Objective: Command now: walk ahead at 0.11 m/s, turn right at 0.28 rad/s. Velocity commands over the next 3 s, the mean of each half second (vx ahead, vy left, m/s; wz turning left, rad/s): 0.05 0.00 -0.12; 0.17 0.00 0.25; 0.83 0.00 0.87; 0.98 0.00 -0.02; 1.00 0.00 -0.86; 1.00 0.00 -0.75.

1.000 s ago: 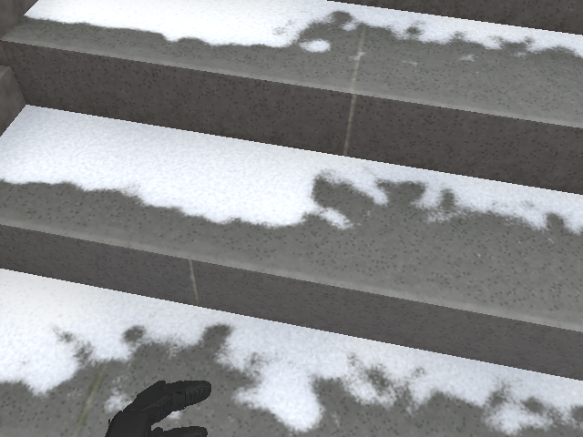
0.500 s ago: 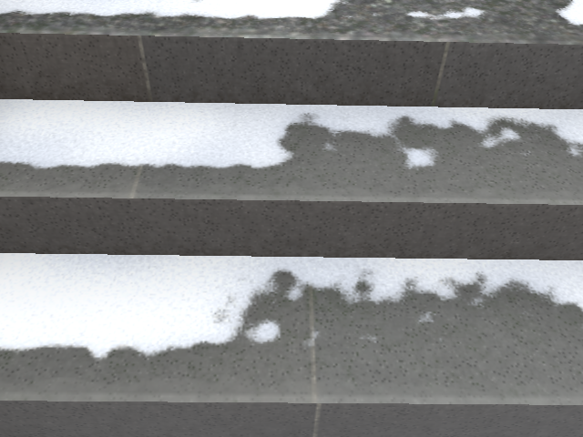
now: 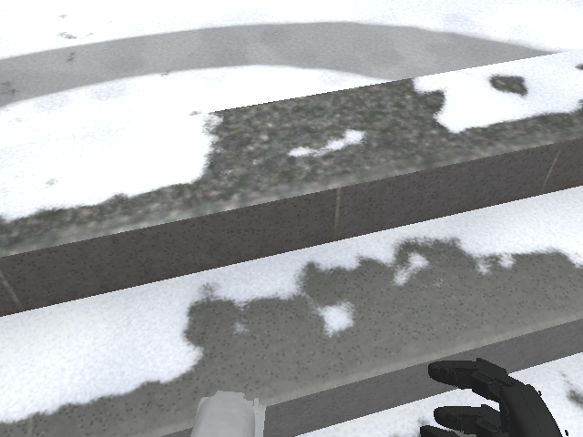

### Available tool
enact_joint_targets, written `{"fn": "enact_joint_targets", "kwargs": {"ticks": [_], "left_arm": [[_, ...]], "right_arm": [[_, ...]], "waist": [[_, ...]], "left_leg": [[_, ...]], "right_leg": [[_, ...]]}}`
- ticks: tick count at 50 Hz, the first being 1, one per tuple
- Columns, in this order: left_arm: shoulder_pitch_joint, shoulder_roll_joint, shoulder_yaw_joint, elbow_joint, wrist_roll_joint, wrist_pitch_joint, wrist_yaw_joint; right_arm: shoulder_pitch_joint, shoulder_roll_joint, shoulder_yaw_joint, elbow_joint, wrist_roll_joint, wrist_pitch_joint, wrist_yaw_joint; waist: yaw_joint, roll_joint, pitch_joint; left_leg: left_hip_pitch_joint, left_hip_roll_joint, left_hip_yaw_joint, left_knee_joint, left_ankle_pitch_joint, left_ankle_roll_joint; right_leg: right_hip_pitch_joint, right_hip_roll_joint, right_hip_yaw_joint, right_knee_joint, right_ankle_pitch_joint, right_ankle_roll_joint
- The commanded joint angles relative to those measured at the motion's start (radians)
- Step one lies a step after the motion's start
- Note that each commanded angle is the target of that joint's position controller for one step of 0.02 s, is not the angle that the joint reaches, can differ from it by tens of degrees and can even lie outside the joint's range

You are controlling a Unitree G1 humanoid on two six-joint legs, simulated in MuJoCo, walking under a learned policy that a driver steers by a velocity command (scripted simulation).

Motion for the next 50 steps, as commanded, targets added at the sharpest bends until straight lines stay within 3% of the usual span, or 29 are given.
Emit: {"fn": "enact_joint_targets", "kwargs": {"ticks": [1, 3, 5, 7, 8, 9, 10, 11, 12, 13, 14, 15, 17, 20, 22, 23, 25, 28, 35, 36, 39, 41, 42, 43, 44, 46, 47, 49, 50], "left_arm": [[-0.009, 0.166, 0.035, -0.117, -0.033, -0.028, -0.003], [-0.031, 0.174, 0.043, -0.156, -0.075, -0.065, 0.006], [-0.162, 0.252, 0.079, -0.210, -0.103, -0.086, 0.007], [-0.195, 0.282, 0.111, -0.224, -0.121, -0.076, -0.019], [-0.018, 0.113, 0.083, -0.211, -0.049, -0.073, -0.013], [-0.102, 0.128, 0.104, -0.234, -0.067, -0.025, -0.014], [-0.164, 0.161, 0.140, -0.220, -0.090, 0.012, -0.013], [-0.210, 0.167, 0.150, -0.210, -0.113, 0.025, 0.007], [-0.182, 0.136, 0.128, -0.186, -0.096, 0.028, 0.030], [-0.206, 0.116, 0.104, -0.177, -0.054, 0.020, 0.036], [-0.233, 0.107, 0.094, -0.180, -0.039, 0.017, 0.039], [-0.251, 0.081, 0.084, -0.184, -0.056, 0.019, 0.038], [-0.243, 0.101, 0.079, -0.148, -0.049, 0.012, 0.015], [-0.246, 0.171, 0.103, -0.112, -0.040, -0.007, -0.013], [-0.290, 0.203, 0.118, -0.118, -0.036, -0.010, 0.006], [-0.341, 0.060, 0.079, -0.193, -0.059, 0.038, 0.063], [-0.390, 0.044, 0.064, -0.233, -0.050, 0.072, 0.097], [-0.383, 0.082, 0.082, -0.266, -0.038, 0.081, 0.096], [-0.339, 0.045, 0.091, -0.292, -0.046, 0.071, 0.083], [-0.458, 0.118, 0.079, -0.275, -0.023, 0.051, 0.074], [-0.474, 0.106, 0.085, -0.298, -0.023, 0.011, 0.097], [-0.340, 0.099, 0.078, -0.251, -0.001, -0.013, 0.084], [-0.275, 0.138, 0.098, -0.230, -0.033, -0.029, 0.079], [-0.185, 0.153, 0.106, -0.183, -0.049, -0.041, 0.073], [-0.179, 0.146, 0.102, -0.189, -0.039, -0.047, 0.047], [-0.341, 0.161, 0.077, -0.252, -0.006, -0.039, -0.033], [-0.460, 0.227, 0.091, -0.301, -0.022, -0.033, -0.056], [-0.788, 0.294, 0.111, -0.470, -0.053, -0.003, -0.029], [-0.900, 0.251, 0.099, -0.555, -0.055, 0.005, -0.001]], "right_arm": [[-0.144, -0.025, 0.002, -0.091, -0.029, 0.014, 0.001], [-0.192, -0.026, -0.002, -0.095, -0.054, 0.016, 0.012], [-0.123, -0.045, -0.012, -0.096, -0.031, 0.034, 0.021], [0.067, -0.147, -0.052, -0.035, -0.007, 0.029, -0.007], [0.239, -0.184, -0.063, 0.014, -0.007, 0.023, -0.016], [0.411, -0.219, -0.088, 0.021, -0.077, 0.036, -0.005], [0.469, -0.235, -0.092, 0.055, -0.096, -0.001, 0.006], [0.342, -0.191, -0.073, 0.084, -0.076, -0.036, 0.017], [0.202, -0.117, -0.061, 0.102, -0.036, -0.048, 0.007], [0.136, -0.043, -0.047, 0.140, -0.013, -0.054, -0.002], [0.076, 0.019, -0.033, 0.157, 0.009, -0.060, -0.003], [0.029, 0.071, -0.017, 0.158, 0.017, -0.070, -0.005], [0.008, 0.036, -0.025, 0.152, 0.016, -0.093, -0.016], [0.032, -0.067, -0.046, 0.149, 0.011, -0.100, -0.007], [0.102, -0.068, -0.036, 0.167, 0.020, -0.090, 0.009], [0.388, -0.157, -0.107, 0.297, 0.031, -0.066, -0.064], [0.453, -0.136, -0.110, 0.324, 0.010, -0.039, -0.112], [0.421, -0.098, -0.127, 0.323, -0.003, -0.031, -0.116], [0.389, -0.105, -0.152, 0.288, -0.028, -0.027, -0.124], [0.263, 0.008, -0.069, 0.164, -0.041, -0.066, -0.095], [0.288, -0.079, -0.069, 0.139, -0.015, -0.084, -0.094], [0.301, -0.157, -0.087, 0.148, -0.026, -0.076, -0.073], [0.274, -0.183, -0.090, 0.145, -0.023, -0.064, -0.057], [0.277, -0.155, -0.081, 0.144, -0.032, -0.047, -0.046], [0.331, -0.072, -0.059, 0.140, -0.050, -0.047, -0.037], [0.506, -0.008, -0.063, 0.159, -0.045, -0.060, -0.019], [0.629, -0.035, -0.084, 0.160, -0.054, -0.060, -0.010], [0.797, -0.125, -0.133, 0.231, -0.087, -0.070, -0.024], [0.877, -0.142, -0.144, 0.305, -0.092, -0.071, -0.042]], "waist": [[-0.038, -0.074, 0.055], [-0.055, -0.051, 0.060], [-0.121, -0.092, 0.027], [-0.152, -0.110, -0.096], [-0.072, 0.206, -0.482], [-0.228, 0.443, -0.447], [-0.239, 0.324, -0.216], [-0.162, 0.222, -0.015], [-0.099, 0.153, -0.008], [-0.055, 0.044, 0.010], [-0.004, -0.013, -0.008], [0.022, 0.006, -0.024], [0.006, 0.090, -0.064], [-0.016, 0.070, -0.038], [-0.038, 0.091, -0.015], [-0.061, 0.016, 0.128], [-0.095, 0.055, 0.122], [-0.093, 0.185, 0.074], [-0.077, 0.130, 0.068], [-0.172, 0.117, -0.030], [-0.166, 0.125, -0.023], [-0.129, 0.100, 0.024], [-0.088, 0.017, 0.023], [-0.045, -0.090, -0.001], [-0.038, -0.176, -0.075], [-0.154, -0.137, -0.110], [-0.234, -0.096, -0.099], [-0.407, 0.016, -0.042], [-0.439, 0.057, -0.014]], "left_leg": [[0.146, 0.035, 0.072, -0.189, -0.023, -0.026], [0.318, 0.026, 0.151, -0.383, -0.077, -0.043], [0.690, -0.036, 0.198, -0.613, 0.019, -0.026], [0.861, -0.088, 0.117, -0.891, 0.178, 0.053], [1.341, 0.110, -0.361, -1.001, 0.604, 0.333], [1.424, 0.339, -0.860, -1.403, 0.421, 0.494], [1.224, 0.316, -0.980, -1.533, -0.012, 0.411], [1.027, 0.253, -0.807, -1.508, -0.321, 0.312], [0.923, 0.229, -0.652, -1.459, -0.314, 0.289], [0.843, 0.193, -0.491, -1.424, -0.244, 0.259], [0.781, 0.140, -0.366, -1.425, -0.193, 0.213], [0.764, 0.101, -0.260, -1.433, -0.109, 0.165], [0.763, 0.053, -0.137, -1.445, 0.099, 0.144], [0.761, 0.041, -0.022, -1.456, 0.081, 0.140], [0.824, 0.081, -0.063, -1.464, -0.030, 0.162], [0.913, 0.163, -0.200, -1.519, -0.131, 0.255], [1.057, 0.209, -0.339, -1.550, -0.216, 0.280], [1.169, 0.226, -0.345, -1.543, -0.199, 0.290], [1.122, 0.246, -0.334, -1.481, -0.147, 0.269], [1.083, 0.292, -0.391, -1.430, -0.212, 0.277], [1.012, 0.221, -0.370, -1.322, -0.188, 0.244], [0.810, 0.133, -0.323, -1.298, -0.536, 0.188], [0.679, 0.030, -0.228, -1.221, -0.550, 0.159], [0.523, -0.050, -0.196, -1.039, -0.472, 0.117], [0.389, -0.113, -0.173, -0.797, -0.286, 0.080], [0.270, -0.186, -0.112, -0.260, -0.182, 0.069], [0.296, -0.164, -0.052, -0.026, -0.160, 0.046], [0.605, -0.095, 0.082, -0.092, -0.136, -0.007], [0.839, -0.118, 0.150, -0.416, -0.161, -0.012]], "right_leg": [[-0.054, -0.228, 0.271, -0.184, 0.375, -0.137], [0.020, -0.286, 0.245, -0.210, 0.759, -0.128], [-0.056, -0.279, 0.150, -0.208, 1.225, -0.119], [0.126, -0.243, 0.104, 0.001, 1.650, -0.099], [-0.073, -0.121, 0.100, 0.251, 1.175, -0.017], [-0.379, 0.091, 0.121, 0.690, -0.088, 0.084], [-0.518, 0.093, 0.223, 1.028, 0.009, 0.088], [-0.613, 0.052, 0.212, 1.120, 0.099, 0.089], [-0.592, 0.007, 0.155, 1.150, 0.141, 0.089], [-0.572, -0.041, 0.085, 1.157, 0.175, 0.077], [-0.524, -0.093, 0.031, 1.087, 0.124, 0.076], [-0.481, -0.131, 0.025, 1.001, 0.092, 0.083], [-0.420, -0.138, -0.014, 1.001, 0.128, 0.108], [-0.350, -0.139, -0.061, 0.966, 0.189, 0.128], [-0.349, -0.174, -0.069, 0.853, 0.150, 0.168], [-0.500, -0.156, -0.209, 0.824, 0.218, 0.115], [-0.588, -0.199, -0.125, 0.789, 0.149, 0.111], [-0.617, -0.214, -0.095, 0.795, 0.106, 0.120], [-0.507, -0.226, -0.091, 0.704, 0.038, 0.100], [-0.592, -0.221, -0.043, 0.797, 0.034, 0.140], [-0.524, -0.199, -0.047, 0.649, 0.010, 0.139], [-0.280, -0.196, -0.127, 0.309, -0.017, 0.115], [-0.071, -0.141, -0.185, 0.164, 0.062, 0.087], [0.185, -0.173, -0.124, 0.019, 0.271, 0.058], [0.422, -0.277, -0.021, 0.021, 0.463, -0.009], [0.501, -0.453, 0.017, 0.082, 1.026, -0.086], [0.377, -0.531, 0.007, 0.055, 1.059, -0.098], [0.007, -0.527, -0.108, 0.000, 0.676, -0.052], [-0.127, -0.414, -0.280, -0.034, 0.647, 0.032]]}}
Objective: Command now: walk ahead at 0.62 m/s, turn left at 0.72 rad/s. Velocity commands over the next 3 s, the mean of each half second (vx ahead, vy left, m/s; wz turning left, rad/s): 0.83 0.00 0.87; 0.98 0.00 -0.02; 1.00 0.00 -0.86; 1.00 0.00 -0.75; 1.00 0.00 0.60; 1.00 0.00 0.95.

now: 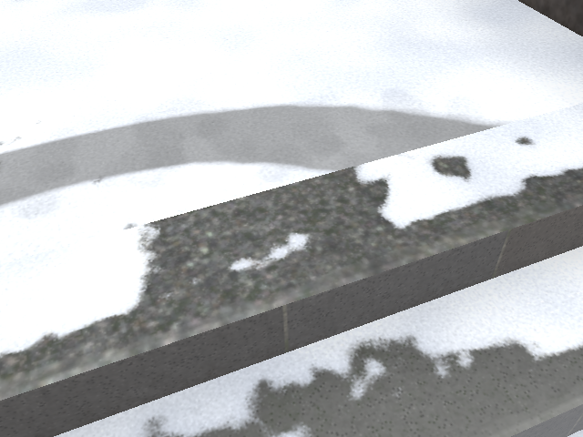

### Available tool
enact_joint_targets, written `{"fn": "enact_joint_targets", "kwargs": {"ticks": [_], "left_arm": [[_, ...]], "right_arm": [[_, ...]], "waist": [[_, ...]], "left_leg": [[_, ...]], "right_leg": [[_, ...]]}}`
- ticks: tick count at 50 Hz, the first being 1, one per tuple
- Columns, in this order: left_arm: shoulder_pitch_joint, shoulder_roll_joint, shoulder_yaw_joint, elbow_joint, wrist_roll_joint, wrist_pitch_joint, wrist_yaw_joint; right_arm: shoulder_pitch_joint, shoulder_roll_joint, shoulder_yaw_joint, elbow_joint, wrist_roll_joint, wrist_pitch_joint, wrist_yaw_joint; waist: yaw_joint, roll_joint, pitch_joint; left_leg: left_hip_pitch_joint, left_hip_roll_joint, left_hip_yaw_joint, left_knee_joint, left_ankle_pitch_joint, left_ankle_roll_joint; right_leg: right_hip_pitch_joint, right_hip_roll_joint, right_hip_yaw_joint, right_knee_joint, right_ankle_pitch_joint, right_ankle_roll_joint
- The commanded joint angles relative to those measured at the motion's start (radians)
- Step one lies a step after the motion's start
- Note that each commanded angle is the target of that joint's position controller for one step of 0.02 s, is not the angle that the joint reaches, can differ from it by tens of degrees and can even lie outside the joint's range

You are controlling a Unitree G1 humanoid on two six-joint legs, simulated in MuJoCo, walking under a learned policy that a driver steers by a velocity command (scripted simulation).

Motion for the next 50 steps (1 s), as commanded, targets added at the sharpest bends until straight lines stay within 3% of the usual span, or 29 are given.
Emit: {"fn": "enact_joint_targets", "kwargs": {"ticks": [1, 2, 3, 4, 5, 6, 7, 9, 11, 12, 14, 15, 16, 18, 19, 21, 23, 28, 31, 33, 35, 36, 37, 38, 39, 40, 43, 47, 50], "left_arm": [[-0.465, 0.158, 0.061, -0.156, -0.015, -0.057, 0.102], [-0.439, 0.172, 0.055, -0.151, -0.020, -0.056, 0.132], [-0.387, 0.085, 0.038, -0.128, -0.012, -0.023, 0.133], [-0.425, -0.088, -0.018, -0.164, -0.014, 0.000, 0.109], [-0.417, -0.197, -0.062, -0.283, -0.014, 0.007, 0.063], [-0.294, -0.180, -0.067, -0.346, 0.001, -0.001, 0.027], [-0.239, -0.122, -0.062, -0.347, 0.012, -0.016, 0.014], [-0.288, 0.070, -0.003, -0.352, 0.005, -0.011, 0.029], [-0.278, 0.151, 0.034, -0.364, -0.031, 0.022, 0.070], [-0.183, 0.111, 0.012, -0.348, -0.086, 0.042, 0.085], [-0.184, 0.021, 0.007, -0.309, -0.114, 0.068, 0.112], [0.149, 0.083, 0.038, -0.204, -0.094, 0.064, 0.115], [0.081, 0.170, 0.068, -0.203, -0.071, 0.046, 0.117], [-0.125, 0.048, 0.034, -0.261, -0.051, 0.022, 0.118], [-0.124, 0.033, 0.030, -0.240, -0.043, 0.006, 0.121], [-0.105, 0.074, 0.047, -0.172, -0.021, -0.023, 0.128], [-0.089, 0.097, 0.053, -0.124, -0.005, -0.047, 0.121], [0.050, 0.184, 0.069, -0.038, 0.029, -0.091, 0.096], [0.027, 0.226, 0.072, -0.041, 0.017, -0.088, 0.090], [0.093, 0.254, 0.075, -0.029, 0.002, -0.066, 0.088], [0.064, 0.293, 0.076, -0.007, -0.028, -0.026, 0.082], [-0.008, 0.245, 0.064, -0.060, -0.044, -0.033, 0.060], [-0.046, 0.033, 0.013, -0.125, -0.048, -0.033, 0.050], [-0.057, 0.073, 0.033, -0.170, -0.051, -0.038, 0.072], [-0.024, 0.074, 0.035, -0.155, -0.044, -0.038, 0.077], [-0.039, 0.052, 0.023, -0.154, -0.019, -0.039, 0.073], [-0.056, -0.033, 0.012, -0.148, -0.026, 0.010, 0.052], [-0.259, -0.147, -0.048, -0.245, -0.056, 0.057, 0.085], [-0.322, -0.059, -0.057, -0.286, -0.088, 0.095, 0.087]], "right_arm": [[0.281, -0.203, -0.092, -0.051, 0.059, 0.083, -0.033], [0.337, -0.146, -0.090, -0.034, 0.066, 0.111, -0.033], [0.370, -0.023, -0.051, 0.014, 0.084, 0.128, -0.023], [0.352, 0.039, -0.018, 0.048, 0.079, 0.135, -0.021], [0.267, 0.061, 0.012, -0.017, 0.042, 0.115, -0.014], [0.145, 0.020, 0.011, -0.088, 0.045, 0.092, -0.019], [0.043, -0.008, 0.002, -0.145, 0.044, 0.082, -0.037], [-0.051, -0.153, -0.045, -0.210, 0.021, 0.056, -0.082], [-0.056, -0.237, -0.083, -0.191, 0.019, 0.031, -0.092], [-0.082, -0.239, -0.076, -0.196, 0.021, 0.041, -0.084], [-0.032, -0.136, -0.069, -0.135, 0.063, 0.071, -0.067], [-0.156, -0.116, -0.058, -0.188, 0.089, 0.058, -0.038], [-0.276, -0.097, -0.040, -0.274, 0.114, 0.052, -0.028], [-0.239, -0.096, -0.041, -0.269, 0.066, 0.080, -0.016], [-0.207, -0.096, -0.044, -0.263, 0.063, 0.094, -0.001], [-0.174, -0.098, -0.044, -0.274, 0.063, 0.113, 0.039], [-0.170, -0.136, -0.050, -0.275, 0.072, 0.128, 0.064], [-0.309, -0.126, -0.016, -0.350, 0.084, 0.131, 0.068], [-0.305, -0.150, -0.002, -0.371, 0.087, 0.125, 0.068], [-0.250, -0.182, -0.011, -0.359, 0.076, 0.121, 0.060], [0.128, -0.189, -0.033, -0.236, 0.058, 0.091, 0.035], [0.275, -0.221, -0.046, -0.175, 0.025, 0.078, 0.035], [0.221, -0.275, -0.031, -0.218, 0.015, 0.052, 0.035], [0.271, -0.387, -0.076, -0.228, 0.034, 0.049, -0.010], [0.266, -0.344, -0.066, -0.217, 0.017, 0.038, -0.008], [0.172, -0.323, -0.059, -0.223, 0.035, 0.026, -0.009], [0.087, -0.094, 0.021, -0.106, 0.050, -0.015, 0.007], [0.107, -0.011, 0.043, 0.065, 0.045, -0.024, 0.035], [0.166, -0.036, 0.058, 0.128, 0.093, -0.028, -0.016]], "waist": [[-0.326, -0.073, 0.153], [-0.353, -0.061, 0.176], [-0.323, 0.031, 0.115], [-0.223, 0.124, 0.115], [-0.099, 0.185, 0.137], [0.024, 0.190, 0.136], [0.077, 0.057, 0.174], [0.052, -0.219, 0.142], [0.070, -0.224, 0.069], [0.133, -0.198, 0.041], [0.086, -0.092, 0.041], [0.263, -0.140, -0.107], [0.257, -0.451, -0.072], [0.116, -0.248, 0.141], [0.072, -0.146, 0.158], [0.008, -0.140, 0.146], [0.001, -0.132, 0.092], [0.055, -0.110, 0.173], [0.025, -0.107, 0.200], [0.032, -0.142, 0.211], [-0.160, -0.093, 0.047], [-0.217, 0.012, 0.059], [-0.111, 0.183, 0.129], [-0.142, 0.280, -0.001], [-0.075, 0.121, 0.010], [-0.034, 0.137, 0.046], [0.085, 0.076, 0.214], [0.164, -0.040, 0.373], [0.161, 0.008, 0.370]], "left_leg": [[0.402, 0.086, 0.065, -0.716, -0.262, 0.033], [0.474, 0.034, 0.186, -1.003, -0.175, 0.087], [0.616, 0.136, 0.131, -1.127, 0.094, 0.146], [0.662, 0.066, 0.083, -0.980, 0.146, 0.188], [0.539, 0.011, -0.207, -0.946, 0.064, 0.244], [0.474, 0.098, -0.592, -1.117, -0.085, 0.299], [0.382, 0.159, -0.723, -1.221, -0.044, 0.301], [0.325, 0.219, -0.716, -1.175, 0.144, 0.305], [0.460, 0.277, -0.656, -1.128, 0.140, 0.286], [0.443, 0.230, -0.488, -1.202, 0.130, 0.223], [0.262, 0.050, -0.263, -1.014, 0.071, 0.114], [-0.087, -0.058, -0.069, -0.843, 0.046, -0.018], [-0.208, -0.079, 0.014, -0.604, 0.017, -0.025], [-0.091, 0.051, -0.031, -0.431, 0.087, -0.014], [-0.050, 0.082, -0.044, -0.408, 0.111, -0.017], [-0.002, 0.126, -0.051, -0.352, 0.184, -0.014], [0.023, 0.130, 0.002, -0.242, 0.242, 0.004], [-0.013, 0.176, 0.010, -0.284, 0.238, 0.031], [0.243, 0.188, 0.080, -0.605, 0.153, 0.068], [0.469, 0.113, 0.158, -0.800, -0.002, 0.078], [0.885, 0.013, 0.234, -1.121, 0.098, 0.098], [1.108, 0.082, 0.137, -1.161, 0.194, 0.051], [1.041, 0.333, -0.214, -1.130, 0.325, -0.050], [1.089, 0.472, -0.459, -1.303, 0.510, -0.053], [1.087, 0.520, -0.471, -1.279, 0.477, -0.045], [0.959, 0.523, -0.497, -1.338, 0.123, -0.015], [0.641, 0.447, -0.246, -1.392, -0.097, -0.041], [0.402, 0.345, 0.061, -1.524, 0.054, -0.098], [0.255, 0.291, 0.262, -1.765, 0.614, -0.029]], "right_leg": [[-0.227, -0.211, 0.127, -0.043, 1.178, -0.228], [-0.167, -0.125, -0.001, 0.196, 1.222, -0.239], [-0.250, -0.071, 0.000, 0.581, 0.613, -0.281], [-0.457, 0.016, 0.029, 0.963, 0.186, -0.277], [-0.537, 0.071, 0.161, 1.078, 0.238, -0.218], [-0.596, 0.092, 0.237, 1.020, 0.219, -0.182], [-0.579, 0.070, 0.262, 0.978, 0.232, -0.155], [-0.504, 0.071, 0.319, 0.849, 0.289, -0.142], [-0.444, 0.030, 0.341, 0.634, 0.296, -0.140], [-0.284, 0.029, 0.204, 0.238, 0.054, -0.137], [0.158, 0.069, 0.020, -0.086, 0.527, -0.098], [0.707, 0.074, 0.113, -0.058, 0.411, -0.197], [0.618, -0.166, 0.571, -0.261, 0.163, -0.307], [0.178, -0.285, 0.669, -0.413, 0.158, -0.358], [0.126, -0.272, 0.588, -0.418, 0.299, -0.345], [0.080, -0.233, 0.421, -0.465, 0.405, -0.328], [0.113, -0.222, 0.302, -0.492, 0.479, -0.315], [0.124, -0.255, 0.149, -0.568, 0.491, -0.337], [0.016, -0.244, -0.010, -0.638, 0.548, -0.317], [-0.005, -0.252, -0.034, -0.557, 0.894, -0.358], [-0.013, -0.158, -0.080, -0.008, 1.448, -0.372], [-0.295, -0.076, -0.008, 0.328, 0.997, -0.344], [-0.591, 0.058, 0.178, 0.727, 0.396, -0.322], [-0.751, 0.125, 0.334, 0.919, 0.516, -0.306], [-0.849, 0.079, 0.318, 1.109, 0.560, -0.300], [-0.912, 0.056, 0.244, 1.212, 0.591, -0.278], [-1.035, 0.043, 0.253, 1.608, 0.687, -0.295], [-1.132, 0.097, 0.172, 1.596, 0.640, -0.363], [-0.722, 0.106, -0.072, 1.100, 0.598, -0.350]]}}
Over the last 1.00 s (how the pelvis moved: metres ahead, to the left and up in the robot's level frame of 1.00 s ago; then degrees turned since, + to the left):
0.19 -0.04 0.09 4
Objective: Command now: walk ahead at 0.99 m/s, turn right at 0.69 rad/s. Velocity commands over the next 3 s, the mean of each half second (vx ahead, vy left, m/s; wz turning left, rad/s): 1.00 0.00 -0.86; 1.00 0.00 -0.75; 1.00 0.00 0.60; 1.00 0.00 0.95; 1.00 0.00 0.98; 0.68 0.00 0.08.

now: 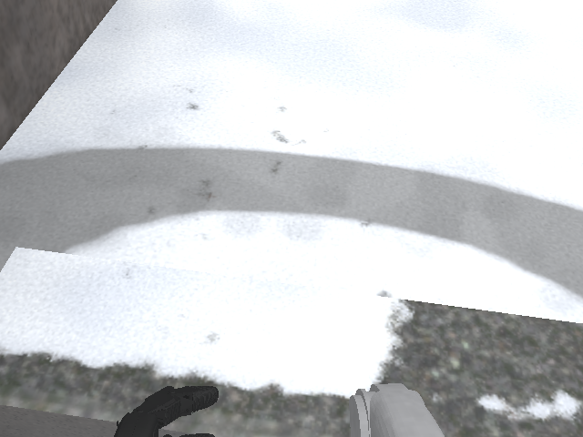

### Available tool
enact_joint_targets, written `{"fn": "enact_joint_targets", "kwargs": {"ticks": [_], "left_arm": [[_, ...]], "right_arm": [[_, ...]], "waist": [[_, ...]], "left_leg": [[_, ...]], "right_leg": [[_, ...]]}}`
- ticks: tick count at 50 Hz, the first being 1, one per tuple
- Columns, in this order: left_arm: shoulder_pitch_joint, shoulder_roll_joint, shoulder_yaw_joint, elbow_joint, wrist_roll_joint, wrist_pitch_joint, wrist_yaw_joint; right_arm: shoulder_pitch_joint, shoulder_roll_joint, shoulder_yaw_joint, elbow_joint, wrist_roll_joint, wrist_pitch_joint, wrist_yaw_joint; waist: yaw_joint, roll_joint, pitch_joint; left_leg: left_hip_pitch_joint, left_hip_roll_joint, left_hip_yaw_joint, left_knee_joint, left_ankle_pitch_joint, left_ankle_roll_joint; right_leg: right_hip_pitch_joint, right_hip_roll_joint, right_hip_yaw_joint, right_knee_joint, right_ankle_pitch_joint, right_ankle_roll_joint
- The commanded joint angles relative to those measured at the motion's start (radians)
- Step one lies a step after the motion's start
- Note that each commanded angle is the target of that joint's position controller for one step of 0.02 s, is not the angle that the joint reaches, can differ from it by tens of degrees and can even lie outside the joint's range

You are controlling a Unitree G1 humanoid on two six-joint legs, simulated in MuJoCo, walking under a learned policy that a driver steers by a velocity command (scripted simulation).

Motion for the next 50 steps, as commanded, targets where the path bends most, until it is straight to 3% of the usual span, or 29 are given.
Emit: {"fn": "enact_joint_targets", "kwargs": {"ticks": [1, 2, 3, 5, 6, 7, 8, 9, 11, 16, 18, 20, 21, 23, 24, 25, 26, 28, 31, 33, 35, 37, 41, 43, 44, 45, 46, 47, 50], "left_arm": [[-0.054, 0.116, 0.002, -0.091, -0.006, 0.019, 0.002], [0.096, 0.164, 0.020, -0.020, -0.009, 0.028, -0.002], [0.193, 0.163, 0.025, -0.021, -0.011, 0.034, 0.005], [0.408, 0.257, 0.070, 0.039, 0.012, 0.020, 0.003], [0.448, 0.313, 0.110, 0.037, -0.008, -0.018, -0.015], [0.278, 0.286, 0.116, 0.075, -0.012, -0.045, -0.025], [0.116, 0.299, 0.115, 0.016, 0.001, -0.027, -0.011], [0.155, 0.242, 0.104, 0.039, 0.018, -0.034, 0.001], [0.302, 0.190, 0.094, 0.160, 0.047, -0.066, 0.003], [0.414, 0.225, 0.089, 0.259, 0.056, -0.153, -0.018], [0.441, 0.262, 0.103, 0.271, 0.028, -0.140, 0.008], [0.361, 0.284, 0.112, 0.213, 0.011, -0.118, 0.026], [0.378, 0.348, 0.137, 0.195, -0.001, -0.131, 0.016], [0.224, 0.519, 0.211, 0.134, -0.001, -0.160, -0.007], [0.108, 0.393, 0.194, 0.093, 0.032, -0.198, -0.032], [0.011, 0.190, 0.142, -0.002, 0.046, -0.208, -0.056], [0.135, 0.140, 0.133, -0.033, 0.048, -0.199, -0.064], [0.183, 0.094, 0.100, -0.034, 0.083, -0.148, -0.064], [0.082, -0.018, 0.042, -0.103, 0.060, -0.080, -0.051], [0.079, 0.078, 0.060, -0.130, 0.028, -0.050, -0.043], [0.006, 0.185, 0.091, -0.157, 0.045, -0.029, -0.046], [0.030, 0.186, 0.097, -0.114, 0.060, -0.014, -0.060], [0.123, 0.230, 0.121, -0.051, 0.021, -0.041, -0.075], [0.384, 0.268, 0.145, 0.025, 0.038, -0.039, -0.063], [0.516, 0.273, 0.161, 0.074, 0.038, -0.047, -0.047], [0.422, 0.309, 0.182, 0.095, 0.033, -0.048, -0.040], [0.312, 0.357, 0.158, 0.034, 0.077, -0.068, -0.041], [0.391, 0.385, 0.170, 0.025, 0.068, -0.062, -0.016], [0.341, 0.259, 0.129, 0.084, 0.079, -0.115, 0.001]], "right_arm": [[-0.186, -0.099, 0.010, -0.096, 0.068, -0.050, -0.053], [-0.202, -0.224, -0.016, -0.118, 0.102, -0.056, -0.084], [-0.193, -0.358, -0.055, -0.150, 0.100, -0.066, -0.104], [-0.301, -0.395, -0.096, -0.228, 0.092, -0.035, -0.098], [-0.377, -0.361, -0.111, -0.281, 0.068, -0.024, -0.066], [-0.479, -0.086, -0.048, -0.354, -0.007, -0.030, -0.018], [-0.429, -0.037, -0.029, -0.512, -0.057, -0.042, 0.004], [-0.447, -0.037, -0.019, -0.544, -0.070, -0.056, 0.013], [-0.534, 0.054, 0.032, -0.607, -0.082, -0.034, -0.004], [-0.854, 0.079, 0.063, -0.743, -0.047, 0.034, -0.070], [-0.930, 0.068, 0.085, -0.814, -0.043, 0.027, -0.061], [-0.753, 0.062, 0.069, -0.748, -0.043, 0.025, -0.034], [-0.604, 0.023, 0.037, -0.679, -0.013, 0.026, -0.044], [-0.197, -0.140, -0.064, -0.580, 0.020, 0.050, -0.063], [-0.096, -0.257, -0.104, -0.497, 0.007, 0.042, -0.052], [-0.112, -0.303, -0.109, -0.436, -0.018, 0.039, -0.045], [-0.289, -0.247, -0.107, -0.449, -0.018, 0.040, -0.053], [-0.428, -0.034, -0.056, -0.382, -0.001, 0.013, -0.049], [-0.285, 0.070, -0.030, -0.166, -0.036, -0.024, -0.036], [-0.391, 0.009, -0.044, -0.167, -0.031, -0.039, -0.017], [-0.417, -0.089, -0.068, -0.163, -0.023, -0.052, -0.025], [-0.348, -0.145, -0.081, -0.132, 0.005, -0.057, -0.041], [-0.249, -0.299, -0.118, -0.164, 0.013, -0.040, -0.062], [-0.249, -0.332, -0.130, -0.196, 0.003, 0.000, -0.062], [-0.304, -0.329, -0.141, -0.219, 0.013, 0.018, -0.065], [-0.350, -0.200, -0.121, -0.239, -0.006, 0.028, -0.064], [-0.219, -0.022, -0.068, -0.325, -0.009, 0.017, -0.063], [-0.228, -0.117, -0.077, -0.383, 0.028, -0.003, -0.052], [-0.362, -0.158, -0.071, -0.360, 0.002, 0.016, -0.029]], "waist": [[0.144, 0.025, 0.168], [0.210, 0.043, -0.082], [0.254, 0.141, -0.161], [0.321, 0.219, -0.257], [0.340, 0.122, -0.247], [0.185, -0.174, -0.037], [0.037, -0.224, -0.110], [0.032, -0.102, -0.095], [-0.036, 0.093, 0.164], [0.000, 0.029, 0.335], [0.010, 0.070, 0.249], [-0.063, 0.156, 0.017], [-0.098, 0.090, -0.174], [-0.366, -0.052, -0.453], [-0.378, 0.165, -0.431], [-0.292, 0.435, -0.343], [-0.131, 0.343, -0.326], [-0.028, 0.133, -0.070], [0.040, 0.015, 0.120], [0.113, 0.018, 0.186], [0.106, 0.056, 0.227], [0.096, -0.002, 0.183], [0.133, 0.105, 0.025], [0.242, 0.143, -0.090], [0.312, 0.113, -0.080], [0.243, -0.065, -0.027], [0.035, -0.153, -0.077], [0.107, -0.135, -0.307], [0.029, 0.116, 0.051]], "left_leg": [[-0.542, 0.113, 0.127, -0.387, 1.208, -0.046], [-0.444, 0.120, 0.135, -0.233, 1.805, -0.006], [-0.261, 0.202, 0.097, -0.041, 2.149, 0.000], [-0.089, 0.273, 0.018, 0.496, 2.284, -0.002], [-0.207, 0.153, -0.004, 0.996, 1.603, 0.010], [-0.689, -0.043, -0.142, 1.379, 0.308, 0.024], [-0.956, -0.109, -0.289, 1.691, 0.281, -0.001], [-1.053, -0.084, -0.316, 1.859, 0.263, 0.011], [-1.253, -0.025, -0.312, 1.955, 0.179, 0.024], [-1.476, 0.051, -0.213, 1.953, -0.165, 0.034], [-1.210, 0.102, -0.200, 1.427, -0.226, 0.054], [-0.500, 0.044, -0.051, 1.044, 0.084, 0.062], [-0.144, -0.054, -0.012, 1.016, 0.056, 0.046], [0.090, -0.036, -0.183, 0.728, -0.134, 0.048], [0.097, 0.046, -0.338, 0.560, -0.328, 0.065], [0.065, 0.226, -0.792, 0.209, -0.234, 0.114], [0.044, 0.344, -1.099, 0.025, -0.360, 0.185], [-0.221, 0.344, -0.954, 0.061, -0.560, 0.173], [-0.363, 0.327, -0.573, 0.055, -0.226, 0.053], [-0.427, 0.279, -0.296, -0.106, 0.010, -0.015], [-0.517, 0.215, -0.068, -0.230, 0.240, -0.032], [-0.370, 0.148, 0.080, -0.263, 0.368, -0.020], [-0.036, 0.179, 0.104, -0.047, 1.243, -0.004], [-0.046, 0.217, 0.061, 0.318, 1.427, 0.036], [-0.165, 0.161, 0.061, 0.646, 1.228, 0.039], [-0.483, -0.009, 0.005, 1.066, 0.158, 0.045], [-0.736, 0.024, -0.131, 1.350, -0.165, 0.071], [-0.842, -0.022, -0.270, 1.343, -0.023, 0.050], [-0.840, 0.075, -0.295, 1.151, 0.130, 0.031]], "right_leg": [[0.626, 0.012, -0.245, -0.422, -0.058, -0.036], [0.924, 0.085, -0.289, -0.490, -0.010, -0.053], [0.953, 0.063, -0.277, -0.594, -0.123, -0.064], [1.061, 0.099, -0.142, -0.852, -0.411, -0.117], [1.183, 0.076, 0.081, -1.226, -0.340, -0.198], [1.194, 0.063, 0.370, -1.359, -0.049, -0.228], [1.245, -0.077, 0.824, -1.607, -0.026, -0.312], [1.209, -0.165, 1.007, -1.782, -0.376, -0.312], [1.012, -0.139, 0.852, -1.804, -0.370, -0.229], [0.839, -0.099, 0.588, -1.874, -0.091, -0.156], [0.803, -0.086, 0.478, -2.041, -0.020, -0.165], [0.667, -0.054, 0.339, -2.031, 0.599, -0.134], [0.680, -0.062, 0.343, -1.843, 1.154, -0.137], [0.931, -0.089, 0.381, -1.266, 1.584, -0.069], [0.902, 0.023, 0.304, -0.842, 0.948, -0.025], [0.654, 0.123, 0.241, -0.535, 0.139, 0.002], [0.507, 0.076, 0.251, -0.304, 0.130, -0.006], [0.427, -0.037, 0.186, -0.188, 0.150, -0.029], [0.229, -0.070, 0.205, -0.014, -0.034, -0.056], [0.346, -0.120, 0.213, -0.408, -0.036, -0.024], [0.547, -0.117, 0.108, -0.729, 0.139, 0.010], [0.669, -0.101, -0.030, -0.928, 0.272, -0.004], [1.007, 0.022, -0.193, -1.258, 0.263, -0.033], [1.319, 0.057, -0.104, -1.382, 0.151, -0.072], [1.488, 0.013, -0.030, -1.584, 0.188, -0.106], [1.622, -0.084, 0.133, -1.569, 0.133, -0.115], [1.669, -0.224, 0.334, -1.338, 0.561, -0.107], [1.812, -0.385, 0.627, -1.605, 0.197, -0.254], [1.325, -0.360, 0.553, -1.843, -0.198, -0.176]]}}
Over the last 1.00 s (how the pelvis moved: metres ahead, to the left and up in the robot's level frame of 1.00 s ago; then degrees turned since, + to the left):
0.21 0.20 0.07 24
